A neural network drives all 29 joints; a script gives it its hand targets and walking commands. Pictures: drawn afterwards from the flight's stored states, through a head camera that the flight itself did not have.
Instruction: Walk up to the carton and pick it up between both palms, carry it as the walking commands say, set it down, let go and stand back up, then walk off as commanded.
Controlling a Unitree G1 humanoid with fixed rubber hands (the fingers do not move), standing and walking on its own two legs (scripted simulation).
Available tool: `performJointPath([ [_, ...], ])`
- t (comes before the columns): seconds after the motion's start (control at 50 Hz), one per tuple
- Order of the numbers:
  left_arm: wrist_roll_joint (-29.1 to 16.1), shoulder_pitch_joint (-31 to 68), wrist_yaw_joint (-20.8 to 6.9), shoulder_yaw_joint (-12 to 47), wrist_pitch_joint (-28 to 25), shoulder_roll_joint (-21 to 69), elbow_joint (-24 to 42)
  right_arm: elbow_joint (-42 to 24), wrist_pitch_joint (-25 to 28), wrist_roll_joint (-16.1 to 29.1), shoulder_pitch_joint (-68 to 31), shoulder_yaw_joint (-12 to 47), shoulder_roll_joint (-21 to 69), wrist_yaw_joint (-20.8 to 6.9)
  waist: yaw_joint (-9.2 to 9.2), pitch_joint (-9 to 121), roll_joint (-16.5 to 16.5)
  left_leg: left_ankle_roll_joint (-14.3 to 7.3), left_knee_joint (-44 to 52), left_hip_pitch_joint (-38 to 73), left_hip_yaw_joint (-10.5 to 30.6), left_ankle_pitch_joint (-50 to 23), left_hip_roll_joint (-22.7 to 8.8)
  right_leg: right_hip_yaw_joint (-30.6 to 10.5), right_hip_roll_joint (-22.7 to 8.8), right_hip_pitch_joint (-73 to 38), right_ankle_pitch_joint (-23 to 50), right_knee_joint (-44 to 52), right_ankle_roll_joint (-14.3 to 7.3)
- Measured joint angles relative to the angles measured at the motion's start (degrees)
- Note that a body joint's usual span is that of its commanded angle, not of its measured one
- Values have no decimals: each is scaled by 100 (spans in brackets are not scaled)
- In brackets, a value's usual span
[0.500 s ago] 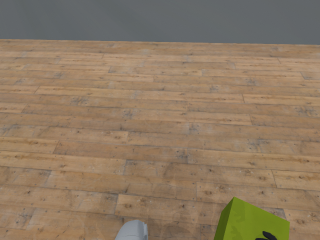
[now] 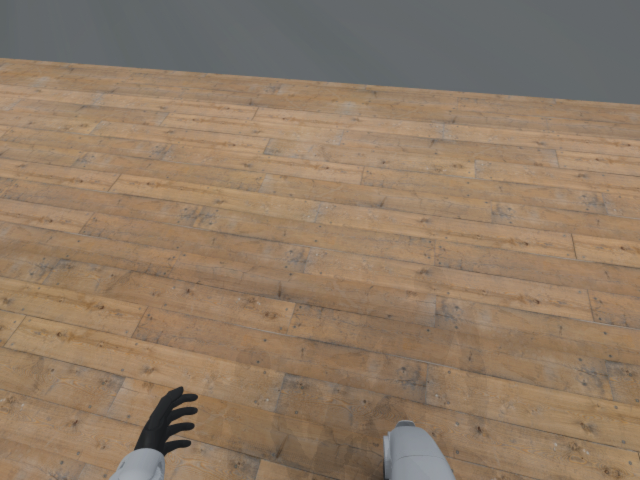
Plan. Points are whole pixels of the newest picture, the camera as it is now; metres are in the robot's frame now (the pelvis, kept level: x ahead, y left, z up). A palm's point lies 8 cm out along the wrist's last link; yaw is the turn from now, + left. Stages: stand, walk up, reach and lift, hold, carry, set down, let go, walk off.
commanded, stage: walk off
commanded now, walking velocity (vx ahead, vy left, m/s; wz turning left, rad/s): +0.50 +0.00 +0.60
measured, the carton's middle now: out of the picture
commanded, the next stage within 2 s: stand in 0.02 s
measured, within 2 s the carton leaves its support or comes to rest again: neither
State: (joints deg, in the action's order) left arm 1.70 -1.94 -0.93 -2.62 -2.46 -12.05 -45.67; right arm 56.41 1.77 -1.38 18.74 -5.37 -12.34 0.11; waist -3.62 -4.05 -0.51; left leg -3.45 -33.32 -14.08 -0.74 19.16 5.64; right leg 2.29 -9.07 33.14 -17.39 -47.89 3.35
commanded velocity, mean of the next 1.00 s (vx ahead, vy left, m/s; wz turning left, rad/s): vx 0.00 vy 0.00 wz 0.00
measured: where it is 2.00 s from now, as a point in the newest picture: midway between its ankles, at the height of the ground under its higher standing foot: (337, 477)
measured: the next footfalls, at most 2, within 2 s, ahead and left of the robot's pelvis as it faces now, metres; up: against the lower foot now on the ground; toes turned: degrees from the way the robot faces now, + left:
right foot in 0.06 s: +0.18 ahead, -0.16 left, +0.00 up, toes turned -4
left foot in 0.40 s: +0.21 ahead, +0.12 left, +0.00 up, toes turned +15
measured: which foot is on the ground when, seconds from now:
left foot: down 0.00-0.06, up 0.08-0.38, down 0.40-1.00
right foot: up 0.00-0.04, down 0.06-0.40, up 0.42-0.68, down 0.70-1.00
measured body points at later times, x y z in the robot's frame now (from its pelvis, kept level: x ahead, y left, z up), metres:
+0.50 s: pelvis +0.17 +0.01 +0.00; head +0.19 +0.05 +0.45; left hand +0.11 +0.25 -0.16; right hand +0.36 -0.18 -0.11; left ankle +0.18 +0.11 -0.72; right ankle +0.14 -0.15 -0.70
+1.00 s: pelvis +0.24 +0.02 +0.02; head +0.23 +0.02 +0.47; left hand +0.24 +0.24 -0.14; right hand +0.27 -0.21 -0.14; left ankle +0.18 +0.11 -0.72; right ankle +0.22 -0.11 -0.72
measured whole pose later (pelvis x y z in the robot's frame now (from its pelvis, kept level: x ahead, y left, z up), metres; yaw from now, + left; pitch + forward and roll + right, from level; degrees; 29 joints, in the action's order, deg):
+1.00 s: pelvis +0.24 +0.02 +0.02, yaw +11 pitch -1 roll +0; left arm 0.4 -13.2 2.2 -2.4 0.0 -7.8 -61.1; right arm 63.9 0.5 -0.4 17.6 -3.1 -8.8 2.2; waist -0.6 0.4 -0.1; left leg -1.2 -24.1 -5.9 -4.1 17.1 0.0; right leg 6.5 -3.7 6.2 -16.7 -24.4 1.6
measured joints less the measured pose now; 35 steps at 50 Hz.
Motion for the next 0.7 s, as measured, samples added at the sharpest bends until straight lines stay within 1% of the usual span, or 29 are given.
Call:
performJointPath([
  [0.04,-36,31,15,45,-3,21,44,11,-8,48,136,-39,-25,-63,-120,85,-41,80,-167,90,165,248,0,7,107,-408,577,885,-10],
  [0.06,-35,26,27,63,-31,24,53,-1,-18,70,204,-51,-31,-94,-139,141,-56,127,-384,80,257,446,-14,28,170,-619,807,1187,-54],
  [0.08,-18,40,54,74,-63,80,32,-7,-32,84,196,-68,-69,-106,-118,128,-175,94,-780,-14,348,630,-103,137,252,-655,801,1053,-124],
  [0.12,17,-17,113,134,-81,168,24,-59,-77,44,105,-102,-95,-89,-105,91,-297,110,-2003,-449,355,895,-206,417,263,-786,418,781,-225],
  [0.16,40,-183,173,123,-56,256,-22,-119,-104,-21,-43,-112,-124,-98,-2,74,-318,160,-2975,-869,132,745,-358,620,238,-1044,174,813,-253],
  [0.2,27,-456,209,118,-69,302,-112,-171,-125,-109,-252,-123,-171,-106,171,83,-279,241,-3351,-1142,-99,646,-519,701,222,-1296,116,978,-223],
  [0.22,24,-610,223,124,-77,304,-181,-229,-141,-106,-359,-131,-191,-106,236,93,-244,286,-3344,-1238,-168,670,-575,730,198,-1409,88,1060,-215],
  [0.26,46,-903,228,124,-79,290,-361,-372,-160,-46,-552,-137,-218,-94,337,109,-192,378,-2962,-1346,-213,734,-668,825,148,-1624,40,1231,-170],
  [0.3,81,-1173,196,86,-47,229,-527,-494,-194,-8,-764,-112,-210,-105,444,112,-122,396,-2185,-1304,-208,645,-736,897,117,-1778,-18,1345,-124],
  [0.34,66,-1394,164,20,3,136,-676,-593,-202,-7,-960,-67,-165,-124,564,97,-51,409,-1377,-1160,-178,354,-787,946,117,-1887,-102,1383,-68],
  [0.38,24,-1589,146,-51,74,22,-803,-665,-172,-21,-1097,-8,-78,-132,650,105,47,404,-600,-923,-205,-230,-781,987,91,-1941,-266,1272,13],
  [0.4,-10,-1668,137,-90,121,-45,-864,-679,-127,-39,-1139,32,-10,-132,661,107,146,248,-366,-809,-243,-499,-726,993,26,-1954,-391,1148,67],
  [0.42,-46,-1714,122,-128,175,-112,-924,-678,-81,-62,-1169,80,83,-123,687,108,285,144,-403,-781,-280,-460,-652,921,-50,-1926,-477,986,94],
  [0.46,-112,-1779,125,-142,304,-135,-998,-669,-29,-54,-1208,202,221,-67,768,157,370,100,-472,-705,-345,-212,-663,608,51,-1761,-1052,516,109],
  [0.5,-121,-1796,113,-99,421,-102,-1060,-629,0,-29,-1241,274,386,9,734,198,368,100,-339,-515,-397,-113,-694,430,150,-1626,-1353,55,113],
  [0.52,-120,-1763,101,-81,460,-81,-1098,-616,19,-18,-1223,315,470,55,684,225,365,152,-228,-422,-409,-145,-689,357,183,-1569,-1377,-92,117],
  [0.56,-114,-1621,97,-51,502,-15,-1133,-563,59,9,-1132,397,597,145,591,262,331,105,3,-257,-413,-194,-640,244,225,-1487,-1278,-175,106],
  [0.6,-108,-1424,102,-32,504,57,-1116,-443,58,30,-1022,453,678,192,538,253,278,71,194,-108,-418,-247,-585,167,260,-1456,-1137,-94,73],
  [0.66,-149,-1174,141,-18,472,141,-1055,-289,79,64,-879,398,702,281,474,222,224,63,357,69,-477,-271,-501,122,312,-1589,-823,597,41],
  [0.68,-155,-1113,160,-16,455,155,-1046,-247,63,72,-856,383,667,274,451,215,229,68,358,106,-516,-250,-466,131,324,-1683,-587,959,30],
  [0.7,-152,-1063,185,-15,436,160,-1050,-188,33,81,-829,375,630,254,438,210,249,78,324,138,-559,-208,-425,144,332,-1826,-179,1417,3],
])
